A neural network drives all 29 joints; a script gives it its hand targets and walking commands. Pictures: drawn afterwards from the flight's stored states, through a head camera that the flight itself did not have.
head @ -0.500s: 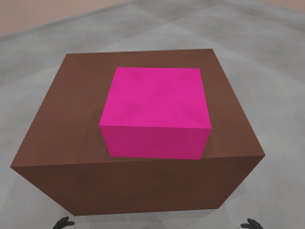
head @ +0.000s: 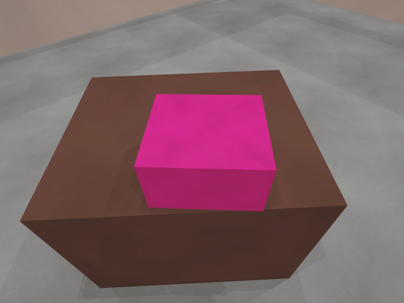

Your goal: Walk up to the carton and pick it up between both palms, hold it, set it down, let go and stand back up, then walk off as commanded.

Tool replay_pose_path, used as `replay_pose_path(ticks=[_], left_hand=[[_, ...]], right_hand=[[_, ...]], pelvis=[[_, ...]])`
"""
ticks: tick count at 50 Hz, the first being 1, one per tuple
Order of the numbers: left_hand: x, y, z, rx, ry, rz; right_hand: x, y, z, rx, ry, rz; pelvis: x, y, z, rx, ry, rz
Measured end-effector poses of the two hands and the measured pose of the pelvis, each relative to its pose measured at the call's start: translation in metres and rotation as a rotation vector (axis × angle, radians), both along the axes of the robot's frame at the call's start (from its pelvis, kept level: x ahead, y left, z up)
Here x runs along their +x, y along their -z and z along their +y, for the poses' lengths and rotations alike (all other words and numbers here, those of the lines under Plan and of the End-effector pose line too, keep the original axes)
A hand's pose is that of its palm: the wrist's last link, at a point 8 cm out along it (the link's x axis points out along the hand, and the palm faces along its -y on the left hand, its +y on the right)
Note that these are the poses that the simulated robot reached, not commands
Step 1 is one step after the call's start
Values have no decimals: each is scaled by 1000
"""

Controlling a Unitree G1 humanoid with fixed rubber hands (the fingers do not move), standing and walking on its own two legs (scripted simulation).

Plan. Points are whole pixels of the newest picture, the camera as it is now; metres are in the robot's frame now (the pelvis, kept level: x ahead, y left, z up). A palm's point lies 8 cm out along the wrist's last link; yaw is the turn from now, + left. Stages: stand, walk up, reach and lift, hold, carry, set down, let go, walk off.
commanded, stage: walk up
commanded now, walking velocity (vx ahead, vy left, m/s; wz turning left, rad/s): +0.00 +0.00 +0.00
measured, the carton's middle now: (206, 149) +0.52 +0.01 -0.03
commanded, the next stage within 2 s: reach and lift in 0.66 s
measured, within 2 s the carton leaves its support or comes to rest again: neither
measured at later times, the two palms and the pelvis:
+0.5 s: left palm out of the picture +0.08 +0.30 -0.10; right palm out of the picture +0.07 -0.27 -0.12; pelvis +0.00 +0.00 +0.00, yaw +0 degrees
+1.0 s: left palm (83, 285) +0.19 +0.27 -0.07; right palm (352, 299) +0.16 -0.27 -0.09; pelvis +0.00 -0.01 -0.01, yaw +0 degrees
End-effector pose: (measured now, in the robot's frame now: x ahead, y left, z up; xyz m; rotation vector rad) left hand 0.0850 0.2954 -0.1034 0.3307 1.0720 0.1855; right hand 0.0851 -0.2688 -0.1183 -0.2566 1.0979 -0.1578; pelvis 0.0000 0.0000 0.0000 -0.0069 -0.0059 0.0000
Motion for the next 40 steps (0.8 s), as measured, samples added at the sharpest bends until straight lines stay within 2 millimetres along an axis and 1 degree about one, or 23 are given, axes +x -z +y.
replay_pose_path(ticks=[12,35,37,40], left_hand=[[-11,-1,1,6,-13,34],[-8,-1,4,6,-11,32],[3,-3,3,4,-28,40],[38,-8,-2,2,-19,15]], right_hand=[[-11,2,-1,6,10,35],[-13,2,-1,2,14,53],[-4,1,-1,-7,-24,19],[24,-6,-4,-17,-63,-70]], pelvis=[[-2,-3,-1,2,0,-1],[-2,-3,1,-1,0,3],[-5,-1,0,0,-2,-13],[-10,6,-3,4,-3,-48]])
